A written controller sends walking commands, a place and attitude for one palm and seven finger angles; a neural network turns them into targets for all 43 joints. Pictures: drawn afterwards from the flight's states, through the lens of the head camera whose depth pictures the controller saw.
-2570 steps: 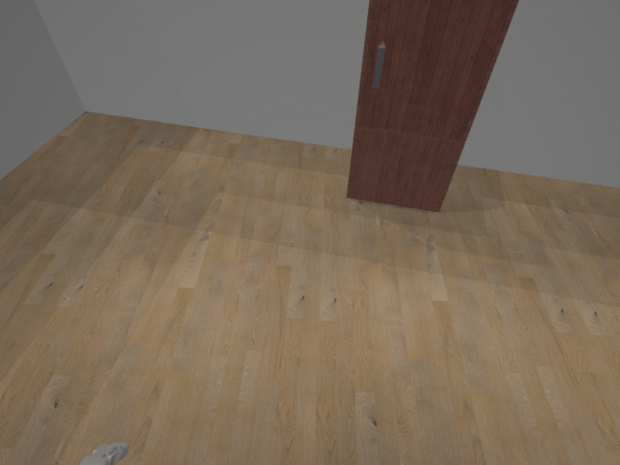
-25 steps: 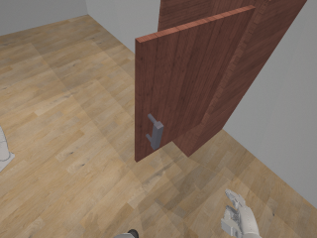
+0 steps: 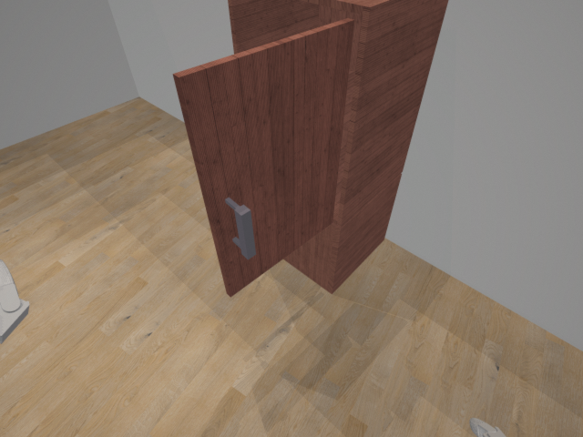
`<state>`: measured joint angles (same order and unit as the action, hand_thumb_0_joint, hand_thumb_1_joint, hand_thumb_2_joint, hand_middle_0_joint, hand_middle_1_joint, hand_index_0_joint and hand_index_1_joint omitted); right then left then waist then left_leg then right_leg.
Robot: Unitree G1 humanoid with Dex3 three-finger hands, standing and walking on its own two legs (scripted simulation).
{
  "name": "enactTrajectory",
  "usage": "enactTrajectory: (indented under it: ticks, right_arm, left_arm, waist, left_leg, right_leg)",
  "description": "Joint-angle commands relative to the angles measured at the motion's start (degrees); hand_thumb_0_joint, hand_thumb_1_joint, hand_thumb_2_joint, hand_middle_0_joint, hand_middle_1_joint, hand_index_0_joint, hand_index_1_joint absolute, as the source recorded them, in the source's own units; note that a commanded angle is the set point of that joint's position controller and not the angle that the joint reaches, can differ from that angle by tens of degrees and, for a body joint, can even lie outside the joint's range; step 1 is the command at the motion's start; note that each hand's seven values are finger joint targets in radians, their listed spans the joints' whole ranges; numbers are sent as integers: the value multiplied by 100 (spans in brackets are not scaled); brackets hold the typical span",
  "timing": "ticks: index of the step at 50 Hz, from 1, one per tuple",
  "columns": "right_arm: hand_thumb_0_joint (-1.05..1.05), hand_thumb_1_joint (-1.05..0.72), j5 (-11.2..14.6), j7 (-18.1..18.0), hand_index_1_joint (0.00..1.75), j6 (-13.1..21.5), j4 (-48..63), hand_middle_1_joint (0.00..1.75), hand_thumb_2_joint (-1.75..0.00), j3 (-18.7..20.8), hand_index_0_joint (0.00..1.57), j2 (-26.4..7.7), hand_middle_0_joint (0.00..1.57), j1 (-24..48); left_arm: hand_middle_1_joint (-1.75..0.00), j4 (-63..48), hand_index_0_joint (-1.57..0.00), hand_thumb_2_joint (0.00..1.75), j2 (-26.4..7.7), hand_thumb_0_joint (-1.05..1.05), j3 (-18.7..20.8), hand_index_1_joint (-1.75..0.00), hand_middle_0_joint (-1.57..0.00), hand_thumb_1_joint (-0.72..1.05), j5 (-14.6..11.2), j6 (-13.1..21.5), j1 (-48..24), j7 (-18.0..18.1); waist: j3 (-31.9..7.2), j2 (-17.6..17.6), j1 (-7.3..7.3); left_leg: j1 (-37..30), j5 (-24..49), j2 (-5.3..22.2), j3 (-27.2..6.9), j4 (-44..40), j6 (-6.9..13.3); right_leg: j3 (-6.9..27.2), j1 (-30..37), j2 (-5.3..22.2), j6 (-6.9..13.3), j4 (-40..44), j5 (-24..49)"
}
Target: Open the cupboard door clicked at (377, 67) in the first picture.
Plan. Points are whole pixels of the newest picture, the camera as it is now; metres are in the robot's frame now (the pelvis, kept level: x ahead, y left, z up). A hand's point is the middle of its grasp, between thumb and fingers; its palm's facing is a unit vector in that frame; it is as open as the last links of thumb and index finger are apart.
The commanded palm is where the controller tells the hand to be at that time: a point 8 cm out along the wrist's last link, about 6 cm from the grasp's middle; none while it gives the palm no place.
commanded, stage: stop stepping back and stand still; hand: left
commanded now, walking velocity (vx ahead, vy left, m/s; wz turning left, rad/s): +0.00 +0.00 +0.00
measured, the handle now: (239, 228) +0.55 +0.14 -0.07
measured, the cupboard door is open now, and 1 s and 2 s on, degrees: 85 85 85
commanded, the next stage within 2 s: let the arm hang, fingers relaxed in 1.06 s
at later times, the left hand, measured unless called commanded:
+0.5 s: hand (26, 386) +0.14 +0.25 +0.15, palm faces +0.42 -0.79 -0.44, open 7.4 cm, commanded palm +0.08 +0.28 +0.19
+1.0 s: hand out of the picture +0.12 +0.28 +0.15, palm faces +0.37 -0.80 -0.46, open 7.4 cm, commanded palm +0.06 +0.32 +0.19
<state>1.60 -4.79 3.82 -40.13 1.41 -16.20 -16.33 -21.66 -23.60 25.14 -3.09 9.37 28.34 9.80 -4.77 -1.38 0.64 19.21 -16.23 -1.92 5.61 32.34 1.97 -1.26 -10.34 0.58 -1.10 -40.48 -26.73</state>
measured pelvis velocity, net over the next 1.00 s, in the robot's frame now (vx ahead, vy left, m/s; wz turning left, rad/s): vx -0.08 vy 0.02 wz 0.00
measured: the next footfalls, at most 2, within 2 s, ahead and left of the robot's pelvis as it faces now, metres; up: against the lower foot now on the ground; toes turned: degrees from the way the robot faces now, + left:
none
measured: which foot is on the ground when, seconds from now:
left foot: down 0.00-1.00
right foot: down 0.00-1.00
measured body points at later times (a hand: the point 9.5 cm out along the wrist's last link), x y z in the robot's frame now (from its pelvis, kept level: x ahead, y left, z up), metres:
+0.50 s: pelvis -0.06 -0.02 +0.01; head -0.06 -0.03 +0.46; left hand +0.11 +0.29 +0.18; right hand +0.10 -0.26 -0.07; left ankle -0.02 +0.11 -0.72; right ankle -0.09 -0.08 -0.72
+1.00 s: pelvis -0.08 +0.02 +0.02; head -0.07 +0.03 +0.47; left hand +0.09 +0.32 +0.18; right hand +0.08 -0.20 -0.07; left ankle -0.02 +0.11 -0.72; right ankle -0.09 -0.08 -0.72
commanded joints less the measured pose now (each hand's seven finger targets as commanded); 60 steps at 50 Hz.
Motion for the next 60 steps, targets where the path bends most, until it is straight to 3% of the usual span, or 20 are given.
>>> enactTrajectory:
  ticks: [1,4,5,6,7,9,11,14,17,19,21,25,30,41,47,50,57,58,59,60]
  right_arm:
    - [0,-90,-129,88,30,557,1115,30,-90,77,20,-376,20,766]
    - [0,-90,-82,101,30,582,1257,30,-90,42,20,-414,20,1022]
    - [0,-90,-94,96,30,530,1341,30,-90,77,20,-364,20,981]
    - [0,-90,-102,128,30,472,1375,30,-90,85,20,-186,20,943]
    - [0,-90,-96,149,30,444,1323,30,-90,113,20,-191,20,948]
    - [0,-90,-69,155,30,502,1202,30,-90,121,20,-168,20,741]
    - [0,-90,-92,63,30,471,1205,30,-90,12,20,-3,20,761]
    - [0,-90,-134,-24,30,502,1060,30,-90,-17,20,-97,20,681]
    - [0,-90,-100,-62,30,563,1040,30,-90,96,20,-326,20,743]
    - [0,-90,-39,-41,30,531,1134,30,-90,125,20,-412,20,801]
    - [0,-90,-102,-37,30,530,1173,30,-90,56,20,-295,20,894]
    - [0,-90,-145,-45,30,556,1297,30,-90,43,20,-291,20,1006]
    - [0,-90,-181,-41,30,534,1410,30,-90,36,20,-226,20,959]
    - [0,-90,-150,-79,30,591,1310,30,-90,19,20,-334,20,952]
    - [0,-90,-211,-95,30,657,1353,30,-90,-18,20,-293,20,981]
    - [0,-90,-239,-87,30,678,1341,30,-90,1,20,-296,20,972]
    - [0,-90,-204,-53,30,627,1254,30,-90,3,20,-275,20,904]
    - [0,-90,-74,447,30,864,-157,30,-90,275,20,-1226,20,1122]
    - [0,-90,-67,452,30,436,-203,30,-90,323,20,-1023,20,672]
    - [0,-90,-77,432,30,333,-89,30,-90,328,20,-1014,20,582]
  left_arm:
    - [-30,-1643,-20,90,-1138,0,304,-30,-20,90,174,392,-348,11]
    - [-30,-2095,-20,90,-1359,0,712,-30,-20,90,167,432,242,-6]
    - [-30,-2332,-20,90,-1671,0,1025,-30,-20,90,183,502,384,13]
    - [-30,-2341,-20,90,-1593,0,1025,-30,-20,90,138,535,579,14]
    - [-30,-2314,-20,90,-1577,0,1101,-30,-20,90,50,585,603,36]
    - [-30,-2059,-20,90,-1441,0,1128,-30,-20,90,20,693,577,49]
    - [-30,-1528,-20,90,-1266,0,1025,-30,-20,90,72,664,456,69]
    - [-30,-732,-20,90,-915,0,636,-30,-20,90,70,572,104,50]
    - [-30,-668,-20,90,-765,0,262,-30,-20,90,63,487,-131,-6]
    - [-30,-884,-20,90,-800,0,124,-30,-20,90,97,468,-310,-61]
    - [-30,-1122,-20,90,-884,0,128,-30,-20,90,171,378,-275,-86]
    - [-30,-2099,-20,90,-1301,0,429,-30,-20,90,178,455,-503,-32]
    - [-30,-2121,-20,90,-1302,0,716,-30,-20,90,67,474,193,32]
    - [-30,-1295,-20,90,-881,0,255,-30,-20,90,61,388,107,-69]
    - [-30,-1862,-20,90,-1090,0,442,-30,-20,90,131,416,70,-22]
    - [-30,-2078,-20,90,-1244,0,641,-30,-20,90,119,450,188,16]
    - [-30,-1558,-20,90,-910,0,478,-30,-20,90,25,428,558,-12]
    - [-30,2878,-20,90,168,0,-1903,-30,-20,90,471,-324,-144,-817]
    - [-30,3044,-20,90,147,0,-1777,-30,-20,90,455,-798,-237,-930]
    - [-30,2959,-20,90,197,0,-1817,-30,-20,90,427,-915,-279,-940]
  waist:
    - [-43,919,-58]
    - [550,682,-123]
    - [448,258,-91]
    - [410,-387,-37]
    - [494,-579,-82]
    - [103,-127,37]
    - [248,-84,26]
    - [252,-191,30]
    - [133,51,-73]
    - [166,-360,-117]
    - [126,-176,-51]
    - [56,418,-107]
    - [105,911,-97]
    - [324,374,-29]
    - [68,676,-94]
    - [-47,848,-95]
    - [-16,690,-51]
    - [432,635,182]
    - [-53,539,119]
    - [-88,500,85]
  left_leg:
    - [-1184,3667,1585,-2037,-803,888]
    - [895,347,1126,-1275,-1040,411]
    - [995,-381,651,-852,-449,115]
    - [976,-419,216,-489,720,-116]
    - [1262,-509,106,-460,1920,-207]
    - [1214,-436,248,-669,2364,-263]
    - [851,-302,422,-515,1260,-230]
    - [-248,609,244,-188,-103,-125]
    - [-1297,1857,792,-717,-742,137]
    - [-1298,1840,852,-739,-551,199]
    - [-1096,2077,641,-547,-444,117]
    - [-1077,1373,596,-642,-700,62]
    - [-889,768,601,-810,-914,-29]
    - [-766,122,811,-1136,-1527,-29]
    - [-569,-196,826,-1230,-1786,4]
    - [-558,-5,777,-1214,-1694,-51]
    - [-838,915,773,-1087,-1416,-147]
    - [-287,2467,920,-1288,-417,-6]
    - [-842,3109,943,-1174,-406,-86]
    - [-1076,3559,1036,-1175,-355,-53]
  right_leg:
    - [125,-1091,70,-66,-110,-136]
    - [147,410,134,95,1368,611]
    - [801,392,509,308,2020,627]
    - [2032,39,1338,690,2771,342]
    - [2630,-15,1833,812,2964,1484]
    - [1898,355,1706,673,2378,3570]
    - [1226,438,1356,769,1955,4470]
    - [733,116,871,447,1891,3878]
    - [574,-354,412,-213,1740,2978]
    - [735,-376,342,-440,2075,2853]
    - [667,-127,412,-269,1976,3750]
    - [696,-180,381,-79,2206,2274]
    - [722,-196,331,186,2383,1300]
    - [344,-303,60,105,2380,992]
    - [240,126,17,105,2111,1102]
    - [212,232,41,143,2106,1179]
    - [220,-13,83,152,2202,1567]
    - [-64,-657,431,311,1303,2331]
    - [169,-668,408,287,1334,1915]
    - [97,-822,276,276,1207,1536]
